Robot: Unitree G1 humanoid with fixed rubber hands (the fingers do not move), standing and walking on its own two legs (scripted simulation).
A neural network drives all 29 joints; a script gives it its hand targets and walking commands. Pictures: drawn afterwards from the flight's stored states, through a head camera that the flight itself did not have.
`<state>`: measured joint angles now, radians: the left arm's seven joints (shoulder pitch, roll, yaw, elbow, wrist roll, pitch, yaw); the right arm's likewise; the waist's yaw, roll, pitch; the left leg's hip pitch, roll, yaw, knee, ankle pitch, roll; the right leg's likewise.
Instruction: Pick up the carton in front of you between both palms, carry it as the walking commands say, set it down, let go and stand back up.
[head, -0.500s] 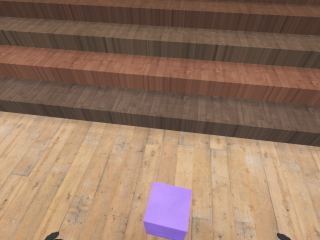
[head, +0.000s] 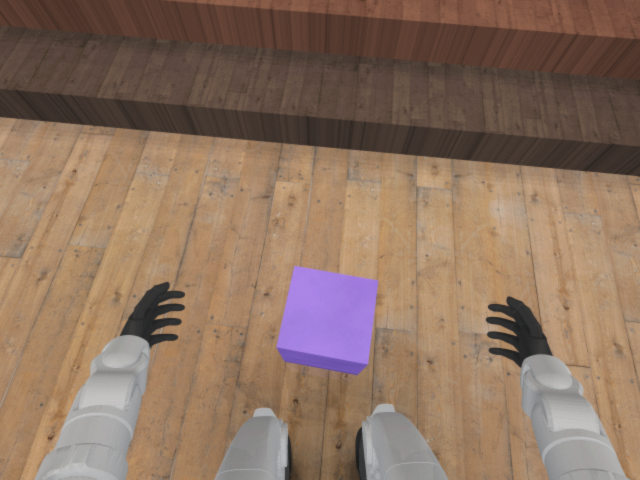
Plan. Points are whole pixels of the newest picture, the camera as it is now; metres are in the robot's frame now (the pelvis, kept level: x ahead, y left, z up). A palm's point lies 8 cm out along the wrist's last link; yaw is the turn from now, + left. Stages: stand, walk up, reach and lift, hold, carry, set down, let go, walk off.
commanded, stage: reach and lift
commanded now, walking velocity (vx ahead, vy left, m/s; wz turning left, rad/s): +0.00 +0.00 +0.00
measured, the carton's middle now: (327, 323) +0.41 -0.02 -0.59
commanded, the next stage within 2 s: none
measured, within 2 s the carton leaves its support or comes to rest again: neither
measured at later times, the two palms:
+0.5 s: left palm (218, 241) +0.46 +0.17 -0.16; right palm (455, 280) +0.38 -0.21 -0.16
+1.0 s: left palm (244, 292) +0.44 +0.17 -0.40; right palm (422, 317) +0.38 -0.22 -0.38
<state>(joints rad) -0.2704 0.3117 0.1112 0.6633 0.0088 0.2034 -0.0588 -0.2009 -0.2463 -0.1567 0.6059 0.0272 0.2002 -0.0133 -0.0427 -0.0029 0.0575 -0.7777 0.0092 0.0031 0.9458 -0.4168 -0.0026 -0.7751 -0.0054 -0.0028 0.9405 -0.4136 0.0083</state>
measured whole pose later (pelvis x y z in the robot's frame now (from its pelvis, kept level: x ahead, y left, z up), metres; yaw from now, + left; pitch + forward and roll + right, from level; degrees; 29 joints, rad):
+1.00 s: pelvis -0.07 +0.01 -0.23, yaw -2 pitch +51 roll -3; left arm -1.13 0.36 0.08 0.95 -0.08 0.05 0.05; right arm -0.96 -0.17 -0.27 0.82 0.15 0.01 -0.13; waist -0.08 0.01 -0.04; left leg -2.14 0.00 -0.02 1.77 -0.51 0.01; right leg -2.12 0.00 -0.01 1.74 -0.51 0.03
